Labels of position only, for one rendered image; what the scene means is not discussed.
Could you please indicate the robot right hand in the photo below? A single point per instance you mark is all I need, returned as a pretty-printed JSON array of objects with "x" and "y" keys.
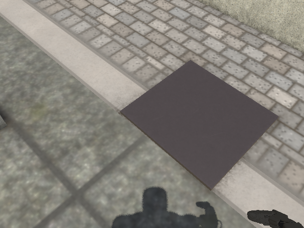
[{"x": 273, "y": 219}]

